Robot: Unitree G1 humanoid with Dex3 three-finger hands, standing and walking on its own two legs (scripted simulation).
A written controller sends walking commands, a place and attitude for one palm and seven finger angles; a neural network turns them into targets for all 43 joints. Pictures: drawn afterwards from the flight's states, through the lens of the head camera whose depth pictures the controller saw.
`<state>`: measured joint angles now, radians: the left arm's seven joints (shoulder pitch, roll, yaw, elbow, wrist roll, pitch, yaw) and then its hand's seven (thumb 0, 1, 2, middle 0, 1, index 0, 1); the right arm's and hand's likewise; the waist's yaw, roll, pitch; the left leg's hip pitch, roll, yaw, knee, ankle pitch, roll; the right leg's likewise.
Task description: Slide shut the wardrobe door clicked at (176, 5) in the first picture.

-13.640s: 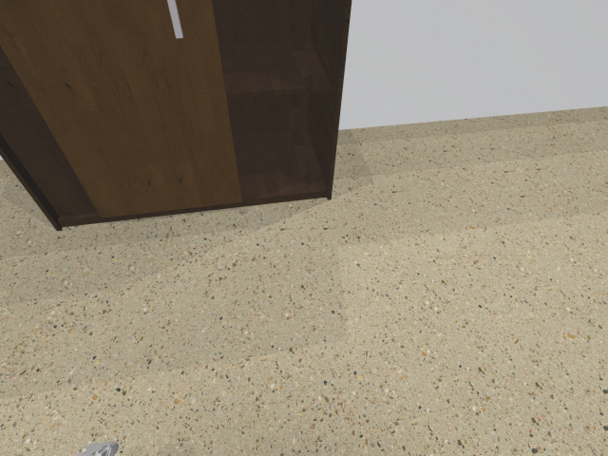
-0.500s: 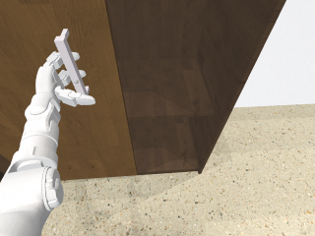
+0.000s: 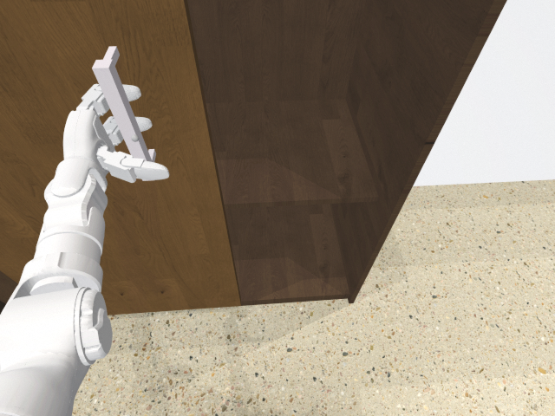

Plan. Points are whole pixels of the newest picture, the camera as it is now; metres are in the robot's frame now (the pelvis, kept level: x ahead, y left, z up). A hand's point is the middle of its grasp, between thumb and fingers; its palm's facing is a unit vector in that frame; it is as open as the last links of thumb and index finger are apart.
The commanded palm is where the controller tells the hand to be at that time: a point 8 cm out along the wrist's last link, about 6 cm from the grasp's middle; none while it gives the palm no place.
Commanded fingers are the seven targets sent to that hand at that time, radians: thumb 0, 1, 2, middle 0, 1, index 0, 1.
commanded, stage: slide the fingers in behind the handle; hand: left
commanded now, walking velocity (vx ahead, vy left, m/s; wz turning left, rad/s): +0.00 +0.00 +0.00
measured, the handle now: (132, 120) +0.52 +0.21 +0.14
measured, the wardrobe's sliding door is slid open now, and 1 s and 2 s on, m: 0.40 0.40 0.40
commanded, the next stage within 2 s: grip the handle and tug to test in 0.08 s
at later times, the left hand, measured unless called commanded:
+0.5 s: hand (134, 136) +0.48 +0.19 +0.15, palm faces +0.06 -1.00 +0.00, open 11.5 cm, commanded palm +0.45 +0.24 +0.15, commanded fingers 0.00 0.29 0.64 -0.38 -1.31 -0.38 -1.31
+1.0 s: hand (140, 139) +0.47 +0.18 +0.15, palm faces +0.03 -1.00 +0.03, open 5.3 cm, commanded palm +0.44 +0.25 +0.15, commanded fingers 0.00 0.90 0.90 -0.45 -1.40 -0.45 -1.40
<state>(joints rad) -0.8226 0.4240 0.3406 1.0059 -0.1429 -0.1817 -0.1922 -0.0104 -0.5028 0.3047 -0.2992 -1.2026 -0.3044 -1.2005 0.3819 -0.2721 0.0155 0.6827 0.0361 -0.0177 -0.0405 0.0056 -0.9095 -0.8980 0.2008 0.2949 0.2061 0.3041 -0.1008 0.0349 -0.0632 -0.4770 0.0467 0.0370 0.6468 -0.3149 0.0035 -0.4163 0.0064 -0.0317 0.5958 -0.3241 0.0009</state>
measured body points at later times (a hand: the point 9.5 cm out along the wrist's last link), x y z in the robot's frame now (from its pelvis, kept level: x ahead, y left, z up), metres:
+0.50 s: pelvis +0.00 +0.00 +0.00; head +0.05 +0.00 +0.45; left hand +0.47 +0.25 +0.15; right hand +0.04 -0.26 -0.12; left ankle +0.00 +0.12 -0.73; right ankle -0.02 -0.12 -0.73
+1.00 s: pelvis +0.00 +0.00 +0.00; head +0.04 +0.00 +0.45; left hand +0.46 +0.24 +0.15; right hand +0.05 -0.26 -0.11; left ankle +0.00 +0.12 -0.73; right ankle -0.02 -0.12 -0.73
